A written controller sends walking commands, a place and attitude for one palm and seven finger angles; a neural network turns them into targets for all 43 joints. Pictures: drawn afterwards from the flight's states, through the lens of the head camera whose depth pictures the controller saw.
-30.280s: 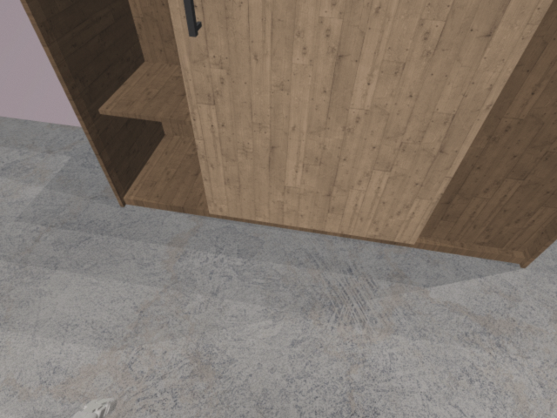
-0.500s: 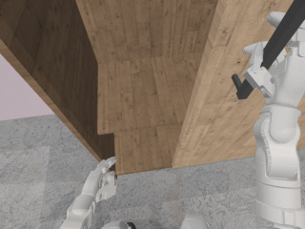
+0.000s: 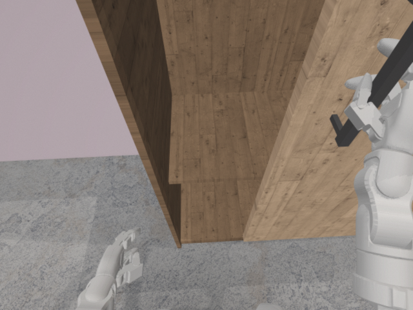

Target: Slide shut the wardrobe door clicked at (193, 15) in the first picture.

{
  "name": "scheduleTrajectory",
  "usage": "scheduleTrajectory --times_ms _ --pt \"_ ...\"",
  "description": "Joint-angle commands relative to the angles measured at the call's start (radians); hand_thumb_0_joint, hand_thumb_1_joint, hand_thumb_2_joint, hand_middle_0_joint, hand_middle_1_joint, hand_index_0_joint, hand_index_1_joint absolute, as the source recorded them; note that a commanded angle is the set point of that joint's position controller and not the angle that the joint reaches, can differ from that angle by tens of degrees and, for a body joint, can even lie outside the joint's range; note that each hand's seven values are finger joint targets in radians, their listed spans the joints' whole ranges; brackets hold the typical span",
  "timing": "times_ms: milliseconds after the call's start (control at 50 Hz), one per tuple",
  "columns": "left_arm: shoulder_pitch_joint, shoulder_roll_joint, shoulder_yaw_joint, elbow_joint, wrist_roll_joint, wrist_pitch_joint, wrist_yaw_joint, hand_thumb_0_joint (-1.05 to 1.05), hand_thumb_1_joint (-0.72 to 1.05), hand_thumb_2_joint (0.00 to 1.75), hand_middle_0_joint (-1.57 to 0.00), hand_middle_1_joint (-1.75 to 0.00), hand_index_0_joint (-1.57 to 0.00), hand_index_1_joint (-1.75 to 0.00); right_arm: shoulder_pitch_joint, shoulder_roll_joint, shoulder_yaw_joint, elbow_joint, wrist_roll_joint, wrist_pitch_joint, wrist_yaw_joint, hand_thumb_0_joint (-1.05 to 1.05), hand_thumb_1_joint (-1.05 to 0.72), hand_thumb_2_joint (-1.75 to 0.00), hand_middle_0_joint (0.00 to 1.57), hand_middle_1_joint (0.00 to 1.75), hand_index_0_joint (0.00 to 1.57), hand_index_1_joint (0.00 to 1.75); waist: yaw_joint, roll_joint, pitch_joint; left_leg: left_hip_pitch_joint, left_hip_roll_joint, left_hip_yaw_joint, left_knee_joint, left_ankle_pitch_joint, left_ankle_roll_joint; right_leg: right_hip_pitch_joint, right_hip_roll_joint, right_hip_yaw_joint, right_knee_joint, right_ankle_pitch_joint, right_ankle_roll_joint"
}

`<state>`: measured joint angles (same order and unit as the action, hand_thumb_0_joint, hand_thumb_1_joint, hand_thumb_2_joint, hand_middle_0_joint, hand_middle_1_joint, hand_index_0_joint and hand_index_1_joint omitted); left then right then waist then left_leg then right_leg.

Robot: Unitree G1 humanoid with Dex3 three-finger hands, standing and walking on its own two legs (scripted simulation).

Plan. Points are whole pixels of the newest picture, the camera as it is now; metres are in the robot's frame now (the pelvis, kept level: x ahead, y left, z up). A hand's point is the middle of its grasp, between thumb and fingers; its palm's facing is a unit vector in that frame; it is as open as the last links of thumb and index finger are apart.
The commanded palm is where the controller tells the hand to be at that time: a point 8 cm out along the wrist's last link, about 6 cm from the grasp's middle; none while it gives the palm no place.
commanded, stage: step sideways, sliding the door along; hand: right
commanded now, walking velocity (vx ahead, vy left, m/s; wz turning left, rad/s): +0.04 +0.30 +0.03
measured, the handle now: (371, 81) +0.40 -0.24 +0.22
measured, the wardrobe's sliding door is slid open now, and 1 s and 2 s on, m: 0.29 0.17 0.17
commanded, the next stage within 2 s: stop walking and hold the door there in 1.26 s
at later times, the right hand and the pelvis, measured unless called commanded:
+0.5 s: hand (300, 111) +0.35 -0.13 +0.22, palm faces +0.16 +0.99 -0.01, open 6.7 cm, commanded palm +0.32 -0.13 +0.23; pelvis -0.01 +0.01 +0.00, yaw +0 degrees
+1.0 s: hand (278, 109) +0.35 -0.10 +0.22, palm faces +0.15 +0.99 -0.03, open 6.4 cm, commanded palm +0.32 -0.11 +0.23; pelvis -0.03 +0.04 +0.00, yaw +3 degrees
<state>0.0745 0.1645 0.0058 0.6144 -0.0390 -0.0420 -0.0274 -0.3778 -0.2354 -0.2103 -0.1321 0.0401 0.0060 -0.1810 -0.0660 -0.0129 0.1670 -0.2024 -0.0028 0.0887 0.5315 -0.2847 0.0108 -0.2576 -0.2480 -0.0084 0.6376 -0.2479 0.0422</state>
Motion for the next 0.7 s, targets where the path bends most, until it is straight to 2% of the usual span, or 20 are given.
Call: scheduleTrajectory --times_ms 0,60,100,140,180,240,280,320,360,380,400,420,460,500,560,580,600,620,640,680 --pt "-0.08 0.099 0.04 -0.15 -0.004 -0.055 0.029 0.0 0.9 0.9 -0.2 -0.3 -0.2 -0.3 -0.377 0.002 0.302 -0.468 0.018 -0.163 0.1 0.0 -0.9 -0.9 0.45 1.4 0.45 1.4 0.11 -0.026 -0.536 0.107 0.099 -0.069 0.023 0.667 -0.018 0.248 0.022 -0.035 -0.143 0.4 -0.05" --pt "-0.09 0.13 0.056 -0.178 0.01 -0.049 0.012 0.0 0.9 0.9 -0.2 -0.3 -0.2 -0.3 -0.397 0.041 0.319 -0.432 0.019 -0.171 0.117 0.0 -0.9 -0.9 0.45 1.4 0.45 1.4 0.08 -0.216 -0.489 0.02 0.021 -0.03 0.081 0.14 -0.03 0.291 -0.142 0.034 -0.179 0.66 -0.125" --pt "-0.076 0.117 0.051 -0.19 -0.01 -0.048 0.012 0.0 0.9 0.9 -0.2 -0.3 -0.2 -0.3 -0.42 0.07 0.362 -0.415 0.01 -0.163 0.117 0.0 -0.9 -0.9 0.45 1.4 0.45 1.4 0.088 -0.135 -0.482 0.041 0.029 -0.03 -0.008 0.288 -0.019 0.325 -0.087 -0.044 -0.095 0.69 -0.087" --pt "-0.063 0.097 0.048 -0.188 -0.023 -0.049 0.01 0.0 0.9 0.9 -0.2 -0.3 -0.2 -0.3 -0.41 0.059 0.355 -0.381 0.004 -0.151 0.124 0.0 -0.9 -0.9 0.45 1.4 0.45 1.4 0.095 -0.001 -0.514 0.121 0.085 -0.074 -0.084 0.644 -0.002 0.263 0.021 -0.101 0.012 0.487 -0.167" --pt "-0.066 0.095 0.048 -0.165 -0.02 -0.043 0.018 0.0 0.9 0.9 -0.2 -0.3 -0.2 -0.3 -0.407 0.036 0.339 -0.351 0.005 -0.138 0.118 0.0 -0.9 -0.9 0.45 1.4 0.45 1.4 0.111 0.156 -0.52 0.15 0.15 -0.147 -0.061 0.832 0.029 0.169 0.093 -0.086 0.017 0.185 -0.045" --pt "-0.101 0.121 0.048 -0.176 0.004 -0.042 0.022 0.0 0.9 0.9 -0.2 -0.3 -0.2 -0.3 -0.427 0.096 0.383 -0.392 0.019 -0.164 0.117 0.0 -0.9 -0.9 0.45 1.4 0.45 1.4 0.097 -0.212 -0.508 0.044 0.037 -0.027 0.071 0.315 -0.027 0.222 -0.069 0.016 -0.208 0.391 -0.093" --pt "-0.098 0.128 0.051 -0.186 0.008 -0.035 0.009 0.0 0.9 0.9 -0.2 -0.3 -0.2 -0.3 -0.466 0.114 0.405 -0.378 0.014 -0.173 0.125 0.0 -0.9 -0.9 0.45 1.4 0.45 1.4 0.083 -0.295 -0.452 -0.009 0.02 -0.021 0.098 0.039 -0.021 0.221 -0.14 0.025 -0.23 0.442 -0.132" --pt "-0.077 0.116 0.048 -0.188 -0.001 -0.033 0.015 0.0 0.9 0.9 -0.2 -0.3 -0.2 -0.3 -0.438 0.096 0.384 -0.317 0.004 -0.164 0.121 0.0 -0.9 -0.9 0.45 1.4 0.45 1.4 0.081 -0.154 -0.441 0.013 0.026 -0.019 0.013 0.188 -0.016 0.263 -0.102 -0.042 -0.124 0.579 -0.108" --pt "-0.062 0.095 0.043 -0.182 -0.017 -0.029 0.016 0.0 0.9 0.9 -0.2 -0.3 -0.2 -0.3 -0.441 0.056 0.36 -0.326 -0.002 -0.148 0.127 0.0 -0.9 -0.9 0.45 1.4 0.45 1.4 0.09 0.048 -0.488 0.082 0.085 -0.082 -0.101 0.546 0.001 0.225 0.024 -0.101 -0.002 0.375 -0.192" --pt "-0.066 0.086 0.043 -0.173 -0.017 -0.024 0.022 0.0 0.9 0.9 -0.2 -0.3 -0.2 -0.3 -0.439 0.024 0.336 -0.307 -0.001 -0.137 0.125 0.0 -0.9 -0.9 0.45 1.4 0.45 1.4 0.104 0.191 -0.492 0.099 0.144 -0.161 -0.107 0.709 0.029 0.161 0.088 -0.107 0.042 0.192 -0.148" --pt "-0.07 0.087 0.037 -0.155 -0.014 -0.024 0.032 0.0 0.9 0.9 -0.2 -0.3 -0.2 -0.3 -0.442 0.021 0.334 -0.32 0.006 -0.134 0.116 0.0 -0.9 -0.9 0.45 1.4 0.45 1.4 0.114 0.196 -0.519 0.121 0.175 -0.18 -0.081 0.799 0.061 0.138 0.113 -0.085 0.029 0.095 -0.053" --pt "-0.074 0.088 0.035 -0.146 0.002 -0.024 0.037 0.0 0.9 0.9 -0.2 -0.3 -0.2 -0.3 -0.442 0.033 0.331 -0.325 0.009 -0.142 0.113 0.0 -0.9 -0.9 0.45 1.4 0.45 1.4 0.118 0.147 -0.52 0.083 0.148 -0.145 -0.049 0.751 0.046 0.184 0.101 -0.073 -0.024 0.157 -0.048" --pt "-0.09 0.119 0.042 -0.155 0.015 -0.018 0.039 0.0 0.9 0.9 -0.2 -0.3 -0.2 -0.3 -0.438 0.044 0.33 -0.353 0.02 -0.156 0.115 0.0 -0.9 -0.9 0.45 1.4 0.45 1.4 0.104 -0.162 -0.516 0.001 0.045 -0.037 0.049 0.369 -0.02 0.242 -0.045 0.015 -0.194 0.387 -0.092" --pt "-0.093 0.128 0.043 -0.162 0.024 -0.002 0.03 0.0 0.9 0.9 -0.2 -0.3 -0.2 -0.3 -0.436 0.037 0.329 -0.349 0.02 -0.162 0.123 0.0 -0.9 -0.9 0.45 1.4 0.45 1.4 0.088 -0.304 -0.45 -0.038 0.027 -0.026 0.093 0.078 -0.021 0.235 -0.141 0.045 -0.231 0.506 -0.139" --pt "-0.062 0.1 0.044 -0.172 0.003 -0.009 0.031 0.0 0.9 0.9 -0.2 -0.3 -0.2 -0.3 -0.439 -0.012 0.265 -0.325 0.003 -0.158 0.127 0.0 -0.9 -0.9 0.45 1.4 0.45 1.4 0.083 -0.082 -0.494 0.05 0.043 -0.037 -0.088 0.405 -0.008 0.297 -0.046 -0.08 -0.018 0.633 -0.132" --pt "-0.061 0.081 0.038 -0.171 -0.007 -0.009 0.035 0.0 0.9 0.9 -0.2 -0.3 -0.2 -0.3 -0.447 -0.038 0.251 -0.322 0.002 -0.149 0.129 0.0 -0.9 -0.9 0.45 1.4 0.45 1.4 0.093 0.073 -0.522 0.118 0.104 -0.092 -0.116 0.671 0.018 0.23 0.036 -0.121 0.067 0.457 -0.16" --pt "-0.079 0.065 0.03 -0.172 -0.014 -0.011 0.043 0.0 0.9 0.9 -0.2 -0.3 -0.2 -0.3 -0.441 -0.048 0.251 -0.312 0.007 -0.136 0.127 0.0 -0.9 -0.9 0.45 1.4 0.45 1.4 0.105 0.208 -0.512 0.194 0.175 -0.186 -0.086 0.925 0.072 0.082 0.106 -0.115 0.116 0.123 -0.12" --pt "-0.075 0.071 0.036 -0.154 -0.005 -0.014 0.048 0.0 0.9 0.9 -0.2 -0.3 -0.2 -0.3 -0.412 -0.073 0.205 -0.283 0.007 -0.134 0.122 0.0 -0.9 -0.9 0.45 1.4 0.45 1.4 0.1 0.247 -0.516 0.206 0.205 -0.218 -0.07 1.02 0.1 0.008 0.148 -0.085 0.156 -0.097 -0.05" --pt "-0.073 0.067 0.031 -0.144 0.003 -0.013 0.054 0.0 0.9 0.9 -0.2 -0.3 -0.2 -0.3 -0.396 -0.058 0.207 -0.281 0.01 -0.139 0.122 0.0 -0.9 -0.9 0.45 1.4 0.45 1.4 0.099 0.226 -0.512 0.181 0.201 -0.199 -0.058 0.975 0.1 0.011 0.145 -0.062 0.125 -0.127 -0.051" --pt "-0.071 0.067 0.018 -0.142 0.012 -0.011 0.064 0.0 0.9 0.9 -0.2 -0.3 -0.2 -0.3 -0.413 -0.036 0.231 -0.333 0.022 -0.15 0.12 0.0 -0.9 -0.9 0.45 1.4 0.45 1.4 0.114 0.074 -0.501 0.083 0.143 -0.125 0.004 0.671 0.039 0.139 0.086 -0.062 -0.147 0.131 -0.065"
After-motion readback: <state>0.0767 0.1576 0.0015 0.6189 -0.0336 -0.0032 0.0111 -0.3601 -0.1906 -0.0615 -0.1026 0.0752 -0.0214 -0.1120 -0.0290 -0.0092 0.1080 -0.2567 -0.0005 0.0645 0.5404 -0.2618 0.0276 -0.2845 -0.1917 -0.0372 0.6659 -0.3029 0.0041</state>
